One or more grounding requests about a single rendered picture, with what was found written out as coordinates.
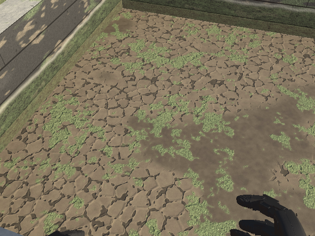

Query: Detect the right robot hand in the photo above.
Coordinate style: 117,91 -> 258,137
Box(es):
229,194 -> 310,236

